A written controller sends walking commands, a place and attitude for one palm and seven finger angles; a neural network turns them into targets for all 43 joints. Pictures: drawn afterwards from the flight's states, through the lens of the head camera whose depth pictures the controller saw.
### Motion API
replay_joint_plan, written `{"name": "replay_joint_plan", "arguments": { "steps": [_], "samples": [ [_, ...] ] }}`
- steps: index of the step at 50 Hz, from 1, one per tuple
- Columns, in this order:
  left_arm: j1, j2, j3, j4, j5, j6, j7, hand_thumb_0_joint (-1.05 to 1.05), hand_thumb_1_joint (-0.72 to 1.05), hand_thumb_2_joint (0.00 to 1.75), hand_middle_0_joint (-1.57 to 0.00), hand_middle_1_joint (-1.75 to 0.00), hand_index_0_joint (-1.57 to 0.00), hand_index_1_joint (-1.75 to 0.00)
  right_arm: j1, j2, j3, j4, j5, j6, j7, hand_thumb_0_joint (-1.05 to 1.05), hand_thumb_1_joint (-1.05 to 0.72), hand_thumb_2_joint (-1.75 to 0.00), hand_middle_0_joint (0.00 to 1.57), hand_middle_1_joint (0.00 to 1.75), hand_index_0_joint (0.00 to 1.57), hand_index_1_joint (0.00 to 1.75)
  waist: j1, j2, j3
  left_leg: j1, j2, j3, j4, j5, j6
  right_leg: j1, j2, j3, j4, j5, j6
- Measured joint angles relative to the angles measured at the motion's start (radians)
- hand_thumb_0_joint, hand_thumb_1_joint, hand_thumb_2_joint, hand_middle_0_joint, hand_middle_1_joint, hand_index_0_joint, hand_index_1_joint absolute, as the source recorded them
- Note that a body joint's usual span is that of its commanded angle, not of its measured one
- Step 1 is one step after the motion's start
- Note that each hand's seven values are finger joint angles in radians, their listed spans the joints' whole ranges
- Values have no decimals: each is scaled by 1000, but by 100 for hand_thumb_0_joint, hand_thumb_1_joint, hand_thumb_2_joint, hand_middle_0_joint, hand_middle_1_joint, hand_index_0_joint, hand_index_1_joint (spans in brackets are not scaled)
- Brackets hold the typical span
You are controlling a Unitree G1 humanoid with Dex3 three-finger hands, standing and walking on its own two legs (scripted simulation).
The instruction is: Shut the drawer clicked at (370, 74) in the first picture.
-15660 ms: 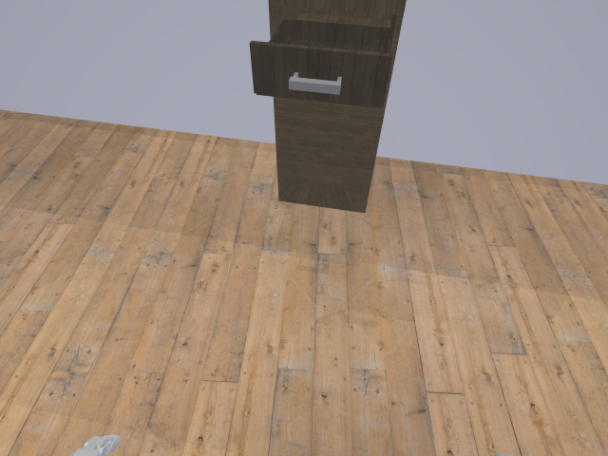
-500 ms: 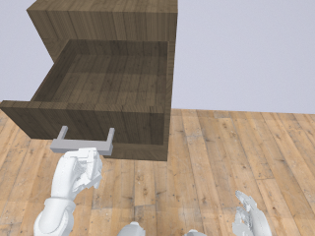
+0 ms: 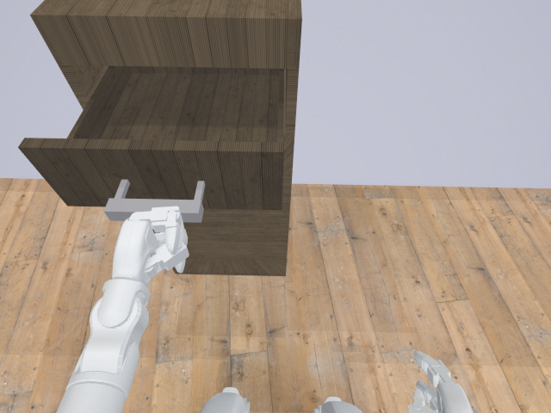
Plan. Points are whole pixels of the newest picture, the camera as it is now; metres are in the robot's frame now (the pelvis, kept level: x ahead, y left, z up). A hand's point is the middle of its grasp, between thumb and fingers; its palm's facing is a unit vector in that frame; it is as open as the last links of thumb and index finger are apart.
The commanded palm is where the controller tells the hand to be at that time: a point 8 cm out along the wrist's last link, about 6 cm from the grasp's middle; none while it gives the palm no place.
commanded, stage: push the drawer shut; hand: left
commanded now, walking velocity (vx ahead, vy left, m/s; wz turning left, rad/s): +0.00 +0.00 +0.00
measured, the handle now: (158, 198) +0.41 +0.19 +0.07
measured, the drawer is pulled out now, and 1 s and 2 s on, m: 0.20 0.08 0.00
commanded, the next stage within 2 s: none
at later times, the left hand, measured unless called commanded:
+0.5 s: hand (190, 214) +0.38 +0.14 +0.06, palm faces -0.01 -1.00 -0.06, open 3.1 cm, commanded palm +0.38 +0.19 +0.07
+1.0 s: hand (195, 177) +0.46 +0.15 +0.06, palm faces -0.01 -1.00 -0.05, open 3.0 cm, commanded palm +0.45 +0.20 +0.07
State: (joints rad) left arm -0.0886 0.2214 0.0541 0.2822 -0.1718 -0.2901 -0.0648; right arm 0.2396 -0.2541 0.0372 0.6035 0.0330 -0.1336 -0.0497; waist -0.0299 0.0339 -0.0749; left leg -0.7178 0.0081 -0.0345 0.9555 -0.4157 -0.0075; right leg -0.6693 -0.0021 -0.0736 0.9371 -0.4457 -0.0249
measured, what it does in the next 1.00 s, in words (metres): stands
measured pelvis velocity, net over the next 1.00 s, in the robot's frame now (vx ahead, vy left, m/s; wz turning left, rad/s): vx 0.00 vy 0.00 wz -0.02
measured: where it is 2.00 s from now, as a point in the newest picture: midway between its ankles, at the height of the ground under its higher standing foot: outside the picture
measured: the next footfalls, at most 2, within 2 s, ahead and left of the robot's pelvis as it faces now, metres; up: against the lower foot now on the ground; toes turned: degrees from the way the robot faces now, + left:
none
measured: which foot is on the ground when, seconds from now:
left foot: down 0.00-1.00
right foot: down 0.00-1.00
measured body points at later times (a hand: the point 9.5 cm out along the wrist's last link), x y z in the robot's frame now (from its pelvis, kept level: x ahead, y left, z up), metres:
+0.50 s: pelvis +0.01 +0.00 +0.00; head +0.07 -0.01 +0.45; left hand +0.38 +0.20 +0.07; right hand +0.13 -0.25 -0.11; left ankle +0.03 +0.12 -0.68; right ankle +0.01 -0.11 -0.68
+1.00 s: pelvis +0.00 +0.00 -0.01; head +0.09 +0.00 +0.43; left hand +0.45 +0.20 +0.07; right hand +0.06 -0.26 -0.13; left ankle +0.03 +0.12 -0.68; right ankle +0.01 -0.11 -0.68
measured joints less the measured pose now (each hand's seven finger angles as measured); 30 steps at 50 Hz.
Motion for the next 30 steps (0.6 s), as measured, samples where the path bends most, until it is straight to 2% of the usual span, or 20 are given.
{"name": "replay_joint_plan", "arguments": {
  "steps": [9,19,30],
  "samples": [
    [-90,-11,16,101,13,-17,16,0,82,97,-140,-160,-140,-160,14,3,-9,12,-5,19,12,1,-90,-90,20,30,21,30,-5,0,-3,3,-1,9,-15,0,3,-2,-1,10,-12,1,3],
    [-160,-9,39,195,20,-48,6,1,82,97,-140,-160,-140,-160,21,7,-15,21,-8,45,21,1,-90,-90,20,30,21,30,-7,-4,-8,4,3,13,-20,-4,1,-4,3,14,-15,-1,1],
    [-292,20,76,344,19,-75,-14,0,79,97,-140,-160,-140,-160,18,5,-14,35,-5,67,16,1,-90,-90,20,30,20,30,-18,-10,0,-21,8,6,-12,2,-5,-28,8,7,-8,4,-5]
  ]
}}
